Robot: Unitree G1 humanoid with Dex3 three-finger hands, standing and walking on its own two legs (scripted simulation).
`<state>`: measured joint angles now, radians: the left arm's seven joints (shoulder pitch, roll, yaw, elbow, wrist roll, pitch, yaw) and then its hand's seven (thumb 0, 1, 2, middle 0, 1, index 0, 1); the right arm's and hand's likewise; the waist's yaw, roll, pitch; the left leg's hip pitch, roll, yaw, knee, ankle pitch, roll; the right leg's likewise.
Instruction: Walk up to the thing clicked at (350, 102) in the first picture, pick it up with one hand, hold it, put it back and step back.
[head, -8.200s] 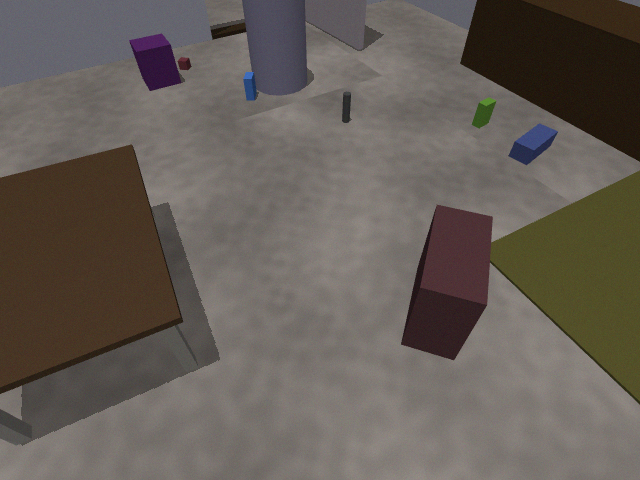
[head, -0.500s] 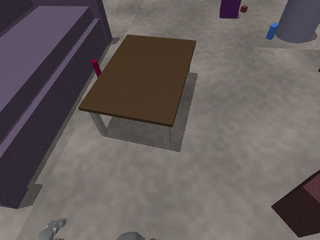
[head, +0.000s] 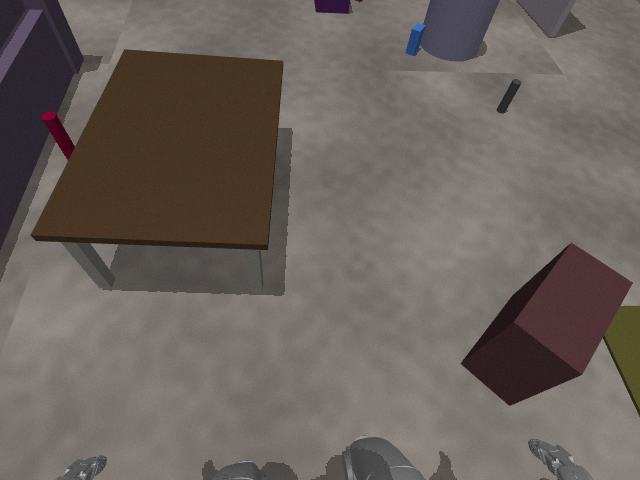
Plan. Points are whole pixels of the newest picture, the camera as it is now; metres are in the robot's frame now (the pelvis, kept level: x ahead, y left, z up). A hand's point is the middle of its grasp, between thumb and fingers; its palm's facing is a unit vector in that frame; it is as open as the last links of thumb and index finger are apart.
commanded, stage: walk up
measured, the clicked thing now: (508, 96) +1.82 -1.00 -0.68
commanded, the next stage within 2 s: none
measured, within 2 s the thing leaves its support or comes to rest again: neither
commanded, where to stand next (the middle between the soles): +0.04 -0.03 m, yaw -17 degrees
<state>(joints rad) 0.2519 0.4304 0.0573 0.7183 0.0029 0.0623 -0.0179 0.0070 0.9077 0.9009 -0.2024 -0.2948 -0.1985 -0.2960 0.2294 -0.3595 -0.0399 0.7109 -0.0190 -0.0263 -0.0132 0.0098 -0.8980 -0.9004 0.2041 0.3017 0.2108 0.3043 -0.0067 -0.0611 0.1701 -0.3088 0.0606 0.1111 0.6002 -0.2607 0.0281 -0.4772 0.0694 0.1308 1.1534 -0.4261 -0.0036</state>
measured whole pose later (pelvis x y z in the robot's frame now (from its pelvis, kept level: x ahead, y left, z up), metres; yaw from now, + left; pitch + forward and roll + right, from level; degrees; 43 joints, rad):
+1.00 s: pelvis -0.05 +0.08 +0.01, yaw -44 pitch -2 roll -3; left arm 0.33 0.46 0.10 0.77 0.02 0.04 -0.03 0.00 0.91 0.90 -0.20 -0.29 -0.20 -0.30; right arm 0.18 -0.38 -0.08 0.78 -0.04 0.04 0.05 0.01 -0.90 -0.90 0.20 0.30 0.21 0.30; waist -0.03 0.02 0.08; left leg -0.27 0.04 0.09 0.44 -0.15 0.06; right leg -0.44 0.08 0.13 1.03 -0.33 0.03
